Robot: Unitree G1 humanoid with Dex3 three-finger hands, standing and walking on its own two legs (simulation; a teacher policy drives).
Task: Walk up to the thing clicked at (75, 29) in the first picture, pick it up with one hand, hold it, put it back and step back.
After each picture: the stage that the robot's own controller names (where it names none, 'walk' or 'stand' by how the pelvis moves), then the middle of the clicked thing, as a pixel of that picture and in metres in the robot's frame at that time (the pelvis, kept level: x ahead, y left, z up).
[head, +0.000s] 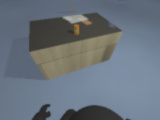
stand; (76, 29) +1.02 +0.24 -0.05
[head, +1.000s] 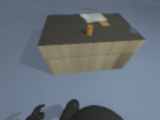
walk; (89, 30) +0.95 +0.11 -0.04
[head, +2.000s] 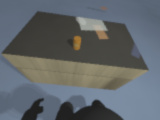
walk; (77, 43) +0.62 +0.16 -0.02
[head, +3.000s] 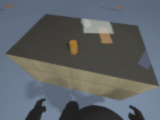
stand; (73, 47) +0.56 +0.20 -0.01
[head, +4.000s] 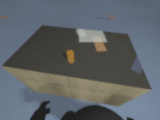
stand; (70, 56) +0.52 +0.20 -0.05
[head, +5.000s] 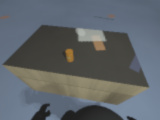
stand; (69, 55) +0.54 +0.21 -0.05
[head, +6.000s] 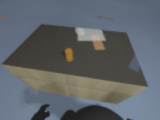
stand; (69, 55) +0.54 +0.22 -0.05
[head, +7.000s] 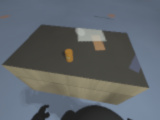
stand; (69, 55) +0.53 +0.22 -0.05
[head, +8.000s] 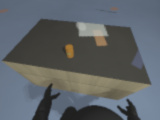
rise first; (69, 51) +0.54 +0.22 -0.04
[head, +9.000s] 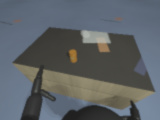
go down; (73, 56) +0.54 +0.22 -0.05
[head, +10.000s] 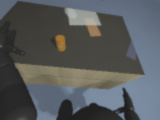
go down; (60, 43) +0.55 +0.20 +0.00
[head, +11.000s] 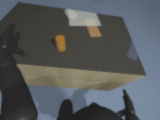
approach; (60, 43) +0.54 +0.21 +0.01
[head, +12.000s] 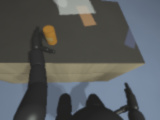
close in; (50, 35) +0.56 +0.23 +0.05
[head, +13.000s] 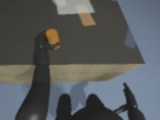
close; (53, 39) +0.52 +0.20 +0.05
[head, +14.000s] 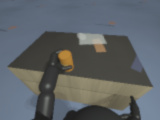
lift; (66, 61) +0.30 +0.15 +0.19
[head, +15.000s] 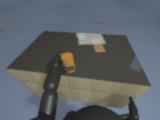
hold; (68, 62) +0.32 +0.15 +0.16
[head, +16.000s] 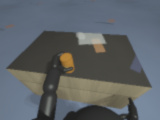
hold; (67, 63) +0.31 +0.15 +0.15
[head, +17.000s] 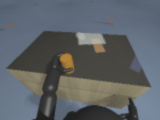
hold; (67, 64) +0.31 +0.15 +0.15
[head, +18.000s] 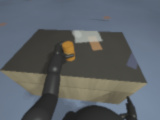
crouch; (69, 51) +0.41 +0.15 +0.16
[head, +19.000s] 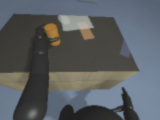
lower; (53, 35) +0.51 +0.20 +0.15
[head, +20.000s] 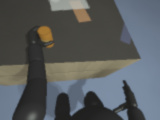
lower; (46, 37) +0.52 +0.21 +0.06
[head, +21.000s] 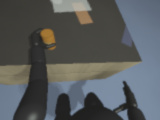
lower; (49, 40) +0.51 +0.20 +0.05
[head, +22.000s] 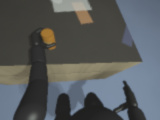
lower; (49, 39) +0.51 +0.20 +0.05
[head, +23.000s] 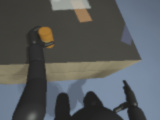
lower; (47, 38) +0.52 +0.21 +0.05
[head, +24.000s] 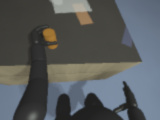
open; (50, 39) +0.52 +0.20 +0.05
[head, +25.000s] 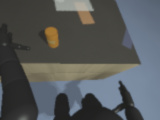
sink last; (52, 38) +0.52 +0.19 +0.05
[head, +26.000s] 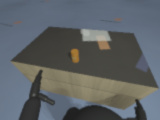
sink last; (75, 55) +0.53 +0.19 +0.00
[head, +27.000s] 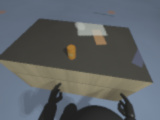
stand; (71, 52) +0.52 +0.18 +0.01
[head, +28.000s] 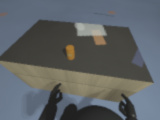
stand; (70, 52) +0.52 +0.20 +0.01
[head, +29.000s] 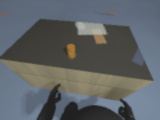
stand; (71, 51) +0.53 +0.19 +0.01
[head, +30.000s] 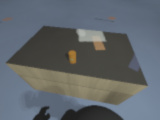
stand; (72, 57) +0.53 +0.19 -0.05
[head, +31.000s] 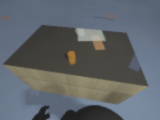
stand; (71, 57) +0.51 +0.19 -0.05
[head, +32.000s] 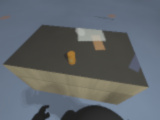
stand; (71, 58) +0.51 +0.19 -0.05
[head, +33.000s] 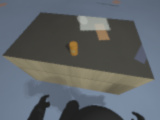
walk; (73, 48) +0.54 +0.17 -0.03
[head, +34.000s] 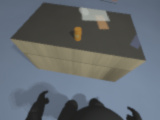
walk; (77, 34) +0.71 +0.17 -0.03
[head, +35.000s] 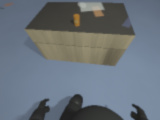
walk; (76, 20) +0.98 +0.26 -0.02
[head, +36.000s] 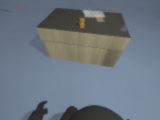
stand; (82, 23) +1.13 +0.18 -0.03
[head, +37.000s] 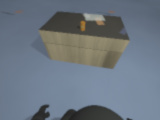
stand; (82, 26) +1.15 +0.17 -0.05
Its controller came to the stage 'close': yes
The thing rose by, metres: 0.22
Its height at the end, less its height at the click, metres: +0.00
